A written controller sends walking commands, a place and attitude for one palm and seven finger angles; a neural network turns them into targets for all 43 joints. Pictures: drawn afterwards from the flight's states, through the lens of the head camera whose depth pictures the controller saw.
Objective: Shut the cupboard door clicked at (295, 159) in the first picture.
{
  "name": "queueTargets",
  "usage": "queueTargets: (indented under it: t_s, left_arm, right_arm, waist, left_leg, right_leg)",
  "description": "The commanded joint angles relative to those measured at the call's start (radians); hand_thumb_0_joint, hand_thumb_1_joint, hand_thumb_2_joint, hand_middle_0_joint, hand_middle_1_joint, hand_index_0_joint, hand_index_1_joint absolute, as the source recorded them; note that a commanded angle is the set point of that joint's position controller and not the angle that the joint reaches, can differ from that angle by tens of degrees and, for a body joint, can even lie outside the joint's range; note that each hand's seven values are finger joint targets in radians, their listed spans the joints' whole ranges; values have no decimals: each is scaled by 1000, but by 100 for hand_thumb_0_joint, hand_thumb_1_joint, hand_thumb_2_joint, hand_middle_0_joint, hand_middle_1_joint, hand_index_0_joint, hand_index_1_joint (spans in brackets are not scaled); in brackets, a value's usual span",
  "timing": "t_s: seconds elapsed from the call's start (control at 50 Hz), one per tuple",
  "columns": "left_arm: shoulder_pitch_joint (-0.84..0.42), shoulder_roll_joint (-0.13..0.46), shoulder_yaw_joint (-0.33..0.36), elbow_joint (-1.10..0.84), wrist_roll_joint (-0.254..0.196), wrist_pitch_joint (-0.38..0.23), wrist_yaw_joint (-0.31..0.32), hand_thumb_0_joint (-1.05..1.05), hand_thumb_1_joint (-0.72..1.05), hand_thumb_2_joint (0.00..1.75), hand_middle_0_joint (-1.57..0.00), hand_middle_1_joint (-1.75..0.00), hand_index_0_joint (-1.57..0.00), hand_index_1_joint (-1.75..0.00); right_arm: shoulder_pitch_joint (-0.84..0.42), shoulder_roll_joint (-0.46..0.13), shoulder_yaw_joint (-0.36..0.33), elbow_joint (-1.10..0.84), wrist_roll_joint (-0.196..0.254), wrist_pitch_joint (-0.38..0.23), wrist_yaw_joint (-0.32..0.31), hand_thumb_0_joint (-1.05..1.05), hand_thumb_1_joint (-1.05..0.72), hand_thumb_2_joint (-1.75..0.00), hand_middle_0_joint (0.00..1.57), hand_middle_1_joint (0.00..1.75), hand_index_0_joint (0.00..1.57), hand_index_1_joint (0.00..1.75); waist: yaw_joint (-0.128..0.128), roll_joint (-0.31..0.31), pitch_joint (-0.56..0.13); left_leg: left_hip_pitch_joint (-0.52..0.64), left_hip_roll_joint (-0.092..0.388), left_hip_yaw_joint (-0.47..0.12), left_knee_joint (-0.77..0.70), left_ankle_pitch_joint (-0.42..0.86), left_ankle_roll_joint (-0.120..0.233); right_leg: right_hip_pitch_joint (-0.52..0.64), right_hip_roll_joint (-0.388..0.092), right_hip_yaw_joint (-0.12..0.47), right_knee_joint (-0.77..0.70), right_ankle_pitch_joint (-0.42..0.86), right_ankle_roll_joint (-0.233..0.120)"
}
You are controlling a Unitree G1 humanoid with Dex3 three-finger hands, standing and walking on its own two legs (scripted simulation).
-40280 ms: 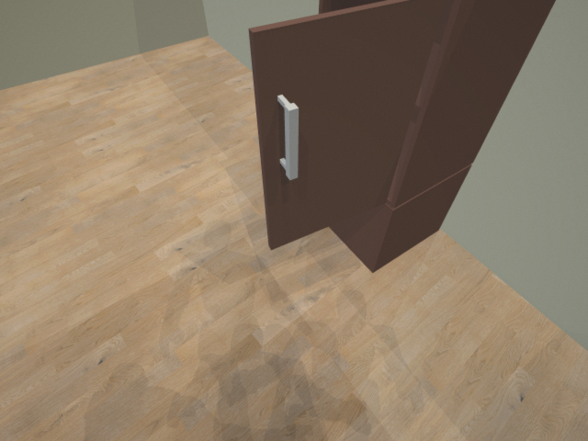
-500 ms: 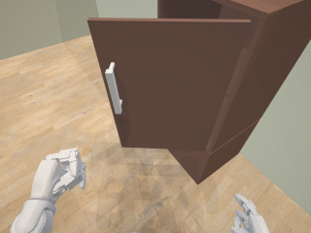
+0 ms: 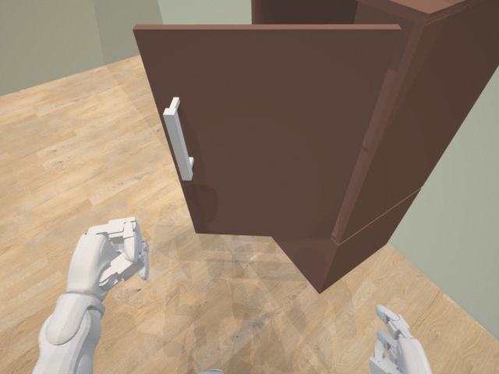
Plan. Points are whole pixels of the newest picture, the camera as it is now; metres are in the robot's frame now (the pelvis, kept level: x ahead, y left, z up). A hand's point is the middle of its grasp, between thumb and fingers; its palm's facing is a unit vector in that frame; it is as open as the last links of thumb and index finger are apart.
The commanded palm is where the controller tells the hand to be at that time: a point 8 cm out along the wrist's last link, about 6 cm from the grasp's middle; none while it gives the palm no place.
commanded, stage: bring the fist close to the handle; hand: left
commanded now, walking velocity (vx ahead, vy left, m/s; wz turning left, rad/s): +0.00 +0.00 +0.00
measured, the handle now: (181, 141) +0.51 +0.18 +0.08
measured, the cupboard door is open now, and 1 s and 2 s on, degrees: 52 52 46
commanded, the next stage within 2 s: push the door shut along its arc in 1.18 s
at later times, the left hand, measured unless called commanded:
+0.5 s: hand (174, 203) +0.36 +0.15 +0.09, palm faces -0.01 -1.00 -0.03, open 3.1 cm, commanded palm +0.34 +0.20 +0.09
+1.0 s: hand (186, 179) +0.41 +0.14 +0.09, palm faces +0.01 -1.00 -0.01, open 3.1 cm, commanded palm +0.38 +0.19 +0.09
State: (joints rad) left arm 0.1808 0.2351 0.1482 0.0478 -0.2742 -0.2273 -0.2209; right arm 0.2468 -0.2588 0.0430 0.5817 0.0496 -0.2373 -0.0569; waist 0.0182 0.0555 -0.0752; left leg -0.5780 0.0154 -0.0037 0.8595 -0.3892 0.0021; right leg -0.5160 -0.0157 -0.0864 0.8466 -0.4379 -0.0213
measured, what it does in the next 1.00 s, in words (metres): stands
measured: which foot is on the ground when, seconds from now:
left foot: down 0.00-1.00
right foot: down 0.00-1.00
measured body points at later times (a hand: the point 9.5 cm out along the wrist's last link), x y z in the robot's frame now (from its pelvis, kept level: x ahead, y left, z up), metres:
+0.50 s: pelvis +0.00 +0.00 +0.00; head +0.04 -0.01 +0.45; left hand +0.35 +0.21 +0.09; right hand +0.14 -0.25 -0.10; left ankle +0.03 +0.12 -0.70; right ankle +0.00 -0.10 -0.70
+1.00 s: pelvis +0.00 +0.01 +0.00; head +0.04 +0.00 +0.45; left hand +0.40 +0.20 +0.09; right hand +0.07 -0.25 -0.12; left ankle +0.03 +0.12 -0.70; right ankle +0.00 -0.10 -0.70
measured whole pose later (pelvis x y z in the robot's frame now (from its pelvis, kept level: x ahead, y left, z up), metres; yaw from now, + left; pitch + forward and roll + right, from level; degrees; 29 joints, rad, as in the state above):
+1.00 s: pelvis +0.00 +0.01 +0.00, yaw -3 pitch +10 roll +0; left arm -0.44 0.22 0.20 0.70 -0.17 -0.31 -0.08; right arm 0.34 -0.26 0.00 0.65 0.04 -0.05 0.00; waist -0.05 0.04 -0.09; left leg -0.62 0.03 0.06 0.83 -0.37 0.02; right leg -0.59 0.00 -0.03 0.83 -0.41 -0.01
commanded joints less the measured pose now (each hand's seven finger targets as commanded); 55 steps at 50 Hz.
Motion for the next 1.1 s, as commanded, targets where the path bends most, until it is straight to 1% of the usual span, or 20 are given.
queueTargets:
  t_s: [0.0, 0.1, 0.16, 0.2, 0.28, 0.42, 0.46, 0.52, 0.56, 0.58, 0.6, 0.62, 0.66, 0.7, 0.76, 0.82, 0.92, 0.98, 1.0, 1.08]
  left_arm:
    - [-236, 146, 69, -159, 4, -49, 9, 0, 90, 90, -130, -150, -130, -150]
    - [-322, 136, 74, -99, 15, -40, 43, 0, 90, 90, -130, -150, -130, -150]
    - [-411, 117, 55, -55, 28, -50, 62, 0, 90, 90, -130, -150, -130, -150]
    - [-438, 142, 76, -16, 38, -54, 74, 0, 90, 90, -130, -150, -130, -150]
    - [-541, 143, 71, 27, 50, -70, 82, 0, 90, 90, -130, -150, -130, -150]
    - [-702, 109, 28, 148, 66, -81, 102, 0, 90, 90, -130, -150, -130, -150]
    - [-754, 107, 27, 183, 71, -83, 113, 0, 90, 90, -130, -150, -130, -150]
    - [-836, 161, 70, 260, 82, -88, 133, 0, 90, 90, -130, -150, -130, -150]
    - [-877, 133, 54, 277, 86, -102, 137, 0, 90, 90, -130, -150, -130, -150]
    - [-873, 154, 77, 309, 86, -104, 141, 0, 90, 90, -130, -150, -130, -150]
    - [-904, 178, 89, 326, 94, -110, 146, 0, 90, 90, -130, -150, -130, -150]
    - [-934, 135, 54, 343, 95, -113, 144, 0, 90, 90, -130, -150, -130, -150]
    - [-984, 139, 59, 378, 97, -124, 145, 0, 90, 90, -130, -150, -130, -150]
    - [-984, 171, 96, 432, 102, -128, 149, 0, 90, 90, -130, -150, -130, -150]
    - [-1041, 159, 85, 474, 104, -140, 144, 0, 90, 90, -130, -150, -130, -150]
    - [-973, 173, 109, 476, 107, -148, 141, 0, 90, 90, -130, -150, -130, -150]
    - [-967, 138, 79, 442, 102, -156, 139, 0, 90, 90, -130, -150, -130, -150]
    - [-992, 122, 62, 400, 101, -165, 148, 0, 90, 90, -130, -150, -130, -150]
    - [-1010, 161, 88, 397, 109, -168, 157, 0, 90, 90, -130, -150, -130, -150]
    - [-1062, 149, 69, 418, 116, -177, 167, 0, 90, 90, -130, -150, -130, -150]
  right_arm:
    - [-52, -112, -53, -146, 0, -56, -10, 0, -90, -90, 20, 30, 20, 30]
    - [-54, -110, -56, -142, -2, -36, 1, 0, -90, -90, 20, 30, 20, 30]
    - [-53, -107, -57, -134, -1, -25, 8, 0, -90, -90, 20, 30, 20, 30]
    - [-44, -115, -61, -125, -4, -14, 9, 0, -90, -90, 20, 30, 20, 30]
    - [-40, -112, -65, -114, -4, 3, 14, 0, -90, -90, 20, 30, 20, 30]
    - [-14, -119, -72, -86, -3, 31, 18, 0, -90, -90, 20, 30, 20, 30]
    - [-10, -119, -72, -81, -3, 39, 20, 0, -90, -90, 20, 30, 20, 30]
    - [2, -126, -72, -67, -7, 60, 19, 0, -90, -90, 20, 30, 20, 30]
    - [7, -120, -75, -68, -8, 67, 25, 0, -90, -90, 20, 30, 20, 30]
    - [11, -123, -76, -64, -8, 72, 26, 0, -90, -90, 20, 30, 20, 30]
    - [21, -129, -76, -57, -11, 78, 25, 0, -90, -90, 20, 30, 20, 30]
    - [23, -122, -76, -57, -9, 83, 28, 0, -90, -90, 20, 30, 20, 30]
    - [36, -124, -80, -49, -11, 89, 31, 0, -90, -90, 20, 30, 20, 30]
    - [55, -133, -87, -40, -13, 98, 34, 0, -90, -90, 20, 30, 20, 30]
    - [67, -128, -87, -38, -13, 111, 39, 0, -90, -90, 20, 30, 20, 30]
    - [77, -130, -91, -51, -15, 125, 47, 0, -90, -90, 20, 30, 20, 30]
    - [78, -129, -97, -62, -11, 140, 51, 0, -90, -90, 20, 30, 20, 30]
    - [70, -127, -96, -66, -9, 139, 48, 0, -90, -90, 20, 30, 20, 30]
    - [71, -132, -96, -61, -11, 143, 44, 0, -90, -90, 20, 30, 20, 30]
    - [63, -127, -90, -51, -11, 141, 39, 0, -90, -90, 20, 30, 20, 30]
  waist:
    - [-14, -35, -177]
    - [-7, -64, -198]
    - [-20, -74, -197]
    - [-18, -91, -205]
    - [-23, -37, -247]
    - [-51, -69, -257]
    - [-51, -48, -258]
    - [-58, -87, -271]
    - [-52, -52, -301]
    - [-47, -53, -308]
    - [-54, -68, -312]
    - [-64, -50, -309]
    - [-69, -50, -324]
    - [-63, -67, -333]
    - [-71, -72, -340]
    - [-47, -49, -362]
    - [-62, -80, -324]
    - [-64, -60, -324]
    - [-64, -51, -316]
    - [-75, -51, -305]
  left_leg:
    - [124, -25, -13, -133, 170, 25]
    - [134, -26, -3, -141, 203, 23]
    - [141, -24, 2, -149, 190, 21]
    - [138, -23, 5, -145, 202, 24]
    - [163, -23, 14, -140, 238, 20]
    - [174, -13, 8, -137, 237, 20]
    - [176, -14, 9, -139, 232, 18]
    - [155, -13, 7, -138, 225, 20]
    - [176, -13, 9, -133, 258, 17]
    - [172, -13, 11, -130, 257, 16]
    - [168, -10, 8, -127, 268, 19]
    - [172, -10, 12, -125, 265, 17]
    - [174, -9, 10, -119, 276, 16]
    - [166, -8, 9, -110, 293, 18]
    - [152, -11, 14, -107, 295, 18]
    - [160, -11, 14, -110, 322, 17]
    - [157, -5, 17, -120, 291, 21]
    - [162, -7, 17, -127, 251, 20]
    - [165, -5, 14, -128, 243, 22]
    - [157, -7, 9, -135, 185, 21]
  right_leg:
    - [58, 17, 62, -155, 225, 10]
    - [80, 17, 59, -153, 272, 11]
    - [66, 17, 57, -155, 261, 13]
    - [77, 18, 63, -157, 276, 13]
    - [82, 15, 66, -142, 325, 10]
    - [50, 21, 61, -142, 321, 12]
    - [42, 21, 60, -141, 316, 11]
    - [51, 19, 66, -141, 313, 13]
    - [55, 20, 63, -129, 344, 8]
    - [57, 21, 65, -130, 344, 8]
    - [58, 23, 65, -127, 353, 8]
    - [42, 22, 64, -125, 354, 9]
    - [35, 25, 64, -118, 365, 8]
    - [40, 28, 64, -116, 383, 8]
    - [42, 28, 67, -111, 397, 8]
    - [60, 30, 64, -107, 415, 2]
    - [39, 37, 60, -121, 384, 6]
    - [31, 39, 61, -127, 339, 5]
    - [23, 39, 62, -129, 326, 4]
    - [2, 39, 65, -135, 267, 5]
